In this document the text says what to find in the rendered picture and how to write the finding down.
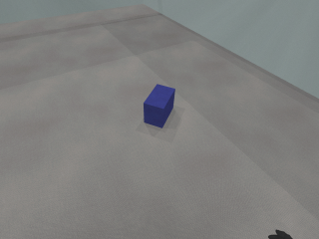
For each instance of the carton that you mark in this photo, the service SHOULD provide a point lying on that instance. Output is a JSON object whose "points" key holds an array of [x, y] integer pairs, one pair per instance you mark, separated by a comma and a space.
{"points": [[158, 105]]}

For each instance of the robot right hand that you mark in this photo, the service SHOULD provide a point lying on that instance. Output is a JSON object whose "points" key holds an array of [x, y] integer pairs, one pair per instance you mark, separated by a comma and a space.
{"points": [[280, 235]]}

